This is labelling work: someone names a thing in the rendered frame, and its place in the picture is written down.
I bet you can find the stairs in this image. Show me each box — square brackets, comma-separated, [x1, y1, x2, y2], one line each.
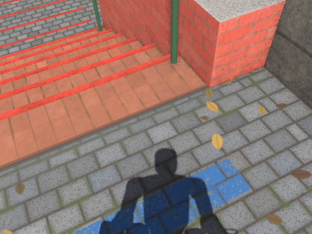
[0, 25, 164, 114]

